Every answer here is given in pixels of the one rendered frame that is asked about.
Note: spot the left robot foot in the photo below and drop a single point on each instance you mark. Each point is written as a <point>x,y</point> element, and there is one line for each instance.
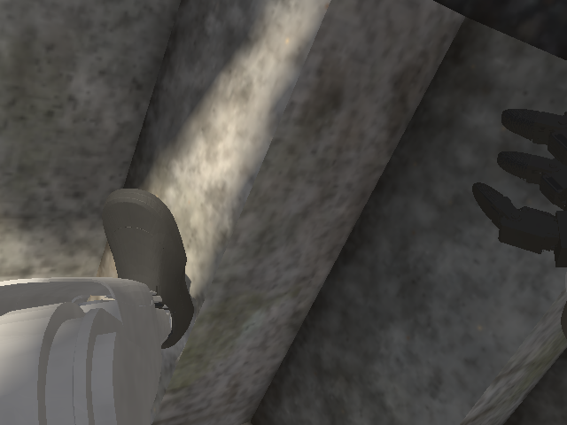
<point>147,247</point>

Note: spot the robot left shin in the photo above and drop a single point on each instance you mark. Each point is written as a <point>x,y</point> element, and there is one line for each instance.
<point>146,326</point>

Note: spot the robot right hand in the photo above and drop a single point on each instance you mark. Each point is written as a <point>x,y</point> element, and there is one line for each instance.
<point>531,229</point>

